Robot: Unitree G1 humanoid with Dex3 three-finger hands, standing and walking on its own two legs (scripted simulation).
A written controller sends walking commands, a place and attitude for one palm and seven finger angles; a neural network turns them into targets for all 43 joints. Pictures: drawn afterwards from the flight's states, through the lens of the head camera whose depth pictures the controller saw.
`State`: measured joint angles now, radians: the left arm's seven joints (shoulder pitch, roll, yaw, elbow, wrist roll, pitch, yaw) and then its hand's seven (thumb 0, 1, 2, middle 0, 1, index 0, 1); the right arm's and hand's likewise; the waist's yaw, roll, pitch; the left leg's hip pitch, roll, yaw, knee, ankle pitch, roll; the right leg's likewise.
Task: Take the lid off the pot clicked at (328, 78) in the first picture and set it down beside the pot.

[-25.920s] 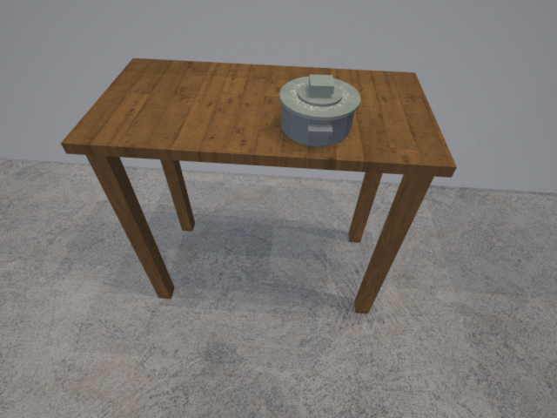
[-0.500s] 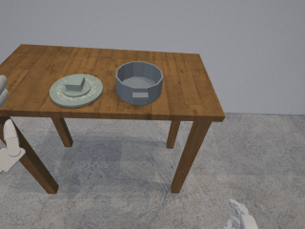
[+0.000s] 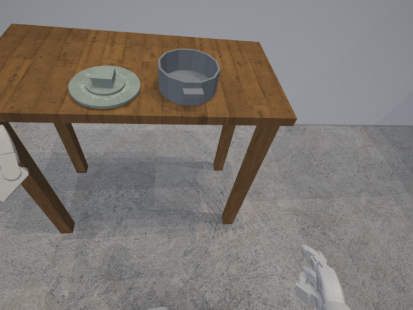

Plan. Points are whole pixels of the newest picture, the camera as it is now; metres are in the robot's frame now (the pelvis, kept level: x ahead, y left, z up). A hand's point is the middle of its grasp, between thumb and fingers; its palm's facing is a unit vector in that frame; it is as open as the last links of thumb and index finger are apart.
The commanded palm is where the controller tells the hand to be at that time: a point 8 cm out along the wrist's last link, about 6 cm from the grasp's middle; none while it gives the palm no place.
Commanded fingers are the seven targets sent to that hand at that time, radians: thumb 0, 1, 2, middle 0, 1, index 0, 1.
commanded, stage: stop stepping back and stand still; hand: left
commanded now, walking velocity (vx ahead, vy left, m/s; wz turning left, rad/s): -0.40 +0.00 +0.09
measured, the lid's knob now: (103, 76) +0.65 +0.31 +0.06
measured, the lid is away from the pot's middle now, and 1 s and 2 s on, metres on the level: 0.23 0.23 0.23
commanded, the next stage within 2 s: let the arm hang, fingers relaxed in 0.82 s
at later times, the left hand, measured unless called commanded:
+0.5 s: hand out of the picture +0.04 +0.31 +0.26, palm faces +0.62 -0.73 -0.28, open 7.4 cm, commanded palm -0.01 +0.32 +0.24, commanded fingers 0.00 0.90 0.90 -0.20 -0.30 -0.20 -0.30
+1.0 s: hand out of the picture +0.07 +0.35 +0.09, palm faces +0.47 -0.78 -0.43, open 7.4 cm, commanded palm none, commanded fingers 0.00 0.90 0.90 -0.20 -0.30 -0.20 -0.30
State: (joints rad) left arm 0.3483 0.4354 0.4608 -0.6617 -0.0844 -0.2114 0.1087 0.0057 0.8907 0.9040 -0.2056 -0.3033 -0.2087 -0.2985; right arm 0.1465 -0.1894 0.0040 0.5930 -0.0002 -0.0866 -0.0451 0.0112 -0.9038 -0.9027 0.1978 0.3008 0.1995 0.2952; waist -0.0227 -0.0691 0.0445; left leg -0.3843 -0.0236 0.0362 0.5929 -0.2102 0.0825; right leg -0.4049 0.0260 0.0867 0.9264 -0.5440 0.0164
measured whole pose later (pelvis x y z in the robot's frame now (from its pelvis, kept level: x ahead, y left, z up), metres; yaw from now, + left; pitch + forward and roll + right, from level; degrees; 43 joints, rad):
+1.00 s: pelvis -0.14 +0.06 -0.02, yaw +11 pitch +2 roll -1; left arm 0.26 0.33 0.29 -0.05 0.01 -0.03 0.06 -0.01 0.90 0.91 -0.19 -0.30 -0.20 -0.30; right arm 0.27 -0.29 -0.03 0.71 0.00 -0.01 0.03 0.01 -0.90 -0.90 0.20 0.30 0.20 0.30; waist -0.04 0.09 -0.11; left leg -0.41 0.06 0.06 0.72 -0.35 0.04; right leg -0.37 -0.04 -0.16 0.76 -0.44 -0.01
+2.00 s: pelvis -0.10 +0.08 +0.01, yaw +9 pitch -1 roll +0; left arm 0.21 0.15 0.03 1.08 0.00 0.01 0.04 0.00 0.92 0.90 -0.20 -0.30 -0.20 -0.30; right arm 0.30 -0.14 -0.02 1.09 -0.01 0.01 -0.04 0.00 -0.91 -0.90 0.20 0.30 0.20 0.29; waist -0.02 0.01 0.04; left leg -0.10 -0.01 0.05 0.44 -0.32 0.03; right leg -0.16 0.02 0.04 0.45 -0.27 0.00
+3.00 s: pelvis -0.11 +0.07 +0.01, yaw +9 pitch +0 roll +0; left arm 0.27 0.13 0.02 1.13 0.00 0.00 0.05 0.01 0.93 0.90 -0.19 -0.30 -0.20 -0.30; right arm 0.30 -0.11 -0.02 1.12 -0.01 0.01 -0.05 0.00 -0.91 -0.90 0.19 0.30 0.20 0.29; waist -0.02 0.01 0.04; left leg -0.12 0.00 0.04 0.43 -0.30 0.02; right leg -0.17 0.03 0.03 0.43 -0.25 -0.01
